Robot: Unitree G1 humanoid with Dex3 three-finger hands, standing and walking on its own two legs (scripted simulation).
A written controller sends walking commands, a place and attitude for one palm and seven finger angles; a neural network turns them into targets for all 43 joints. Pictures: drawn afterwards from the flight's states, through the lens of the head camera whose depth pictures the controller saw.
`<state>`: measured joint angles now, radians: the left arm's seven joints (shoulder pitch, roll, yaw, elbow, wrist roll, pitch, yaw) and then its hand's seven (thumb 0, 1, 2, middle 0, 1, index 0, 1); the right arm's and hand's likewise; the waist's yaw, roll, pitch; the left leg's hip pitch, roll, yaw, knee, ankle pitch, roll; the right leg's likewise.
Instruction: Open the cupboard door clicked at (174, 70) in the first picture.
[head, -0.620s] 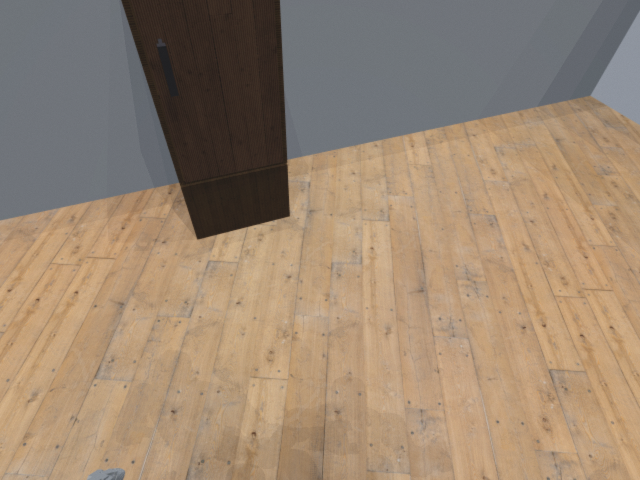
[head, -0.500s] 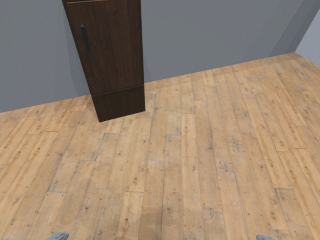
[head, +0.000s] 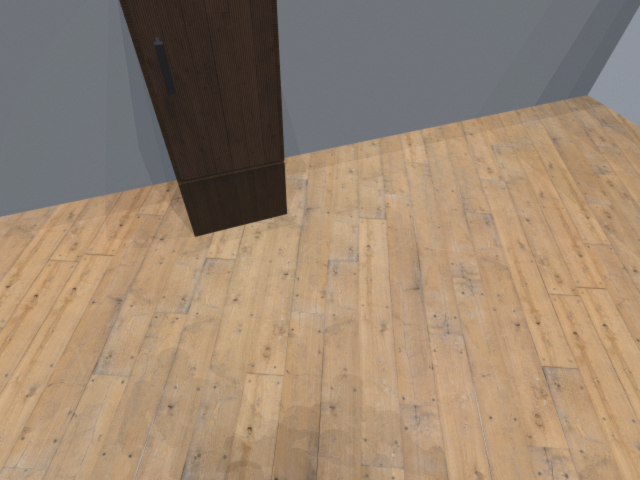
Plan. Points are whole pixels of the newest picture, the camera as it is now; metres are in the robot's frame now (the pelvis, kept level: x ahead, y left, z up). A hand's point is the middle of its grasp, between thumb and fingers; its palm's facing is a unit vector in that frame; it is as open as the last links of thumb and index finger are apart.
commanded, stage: stand and wait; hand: left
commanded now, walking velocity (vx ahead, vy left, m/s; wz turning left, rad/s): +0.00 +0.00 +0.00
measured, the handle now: (164, 65) +1.11 +0.51 -0.03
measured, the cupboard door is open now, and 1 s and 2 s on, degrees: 0 0 0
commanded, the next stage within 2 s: look at it before walking up in 0.20 s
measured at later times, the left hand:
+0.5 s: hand out of the picture +0.07 +0.24 -0.16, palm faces -0.02 -0.95 -0.32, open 7.4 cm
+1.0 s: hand out of the picture +0.05 +0.24 -0.16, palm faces -0.02 -0.95 -0.32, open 7.4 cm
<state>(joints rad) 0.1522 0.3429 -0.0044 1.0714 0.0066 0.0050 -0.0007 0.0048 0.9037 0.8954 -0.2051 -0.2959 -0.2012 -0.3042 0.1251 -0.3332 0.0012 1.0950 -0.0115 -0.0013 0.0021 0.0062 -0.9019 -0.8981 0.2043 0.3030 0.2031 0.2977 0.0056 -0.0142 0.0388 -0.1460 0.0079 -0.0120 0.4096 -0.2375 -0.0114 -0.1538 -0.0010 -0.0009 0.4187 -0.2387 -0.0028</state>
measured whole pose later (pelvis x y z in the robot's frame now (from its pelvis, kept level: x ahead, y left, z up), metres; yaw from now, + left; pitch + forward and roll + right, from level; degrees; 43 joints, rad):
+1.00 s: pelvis -0.01 +0.00 +0.00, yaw +0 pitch -1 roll +0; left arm 0.16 0.33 -0.01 1.10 0.01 0.00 0.00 0.00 0.90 0.90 -0.20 -0.30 -0.20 -0.30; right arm 0.13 -0.32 0.01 1.12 -0.01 0.00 0.00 0.00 -0.90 -0.90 0.20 0.30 0.20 0.30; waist 0.01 -0.01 0.02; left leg -0.14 0.02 -0.01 0.38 -0.21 -0.02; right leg -0.15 0.01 0.00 0.39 -0.21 -0.01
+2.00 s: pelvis +0.35 -0.03 -0.01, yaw +0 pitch -1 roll -3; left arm 0.33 0.18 0.04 1.08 0.03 -0.06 0.01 0.00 0.92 0.90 -0.20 -0.30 -0.20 -0.30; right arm 0.16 -0.17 -0.06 0.99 -0.02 -0.03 0.03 0.00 -0.91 -0.90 0.20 0.30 0.19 0.30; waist 0.02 -0.01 0.02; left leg -0.47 0.13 0.11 0.70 -0.22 0.00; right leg -0.07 -0.01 -0.23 0.44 -0.34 -0.01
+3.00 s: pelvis +0.47 -0.02 -0.01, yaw +22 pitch -1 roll +0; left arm 0.30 0.25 0.06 1.06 0.03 0.05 0.00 0.01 0.91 0.90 -0.20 -0.30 -0.20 -0.30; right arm 0.18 -0.17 -0.03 0.98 -0.02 -0.01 0.00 0.00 -0.91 -0.90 0.20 0.30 0.20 0.30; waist 0.04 -0.05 0.05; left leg -0.18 0.01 0.09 0.50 -0.29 0.03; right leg -0.41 -0.09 -0.10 1.00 -0.43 0.03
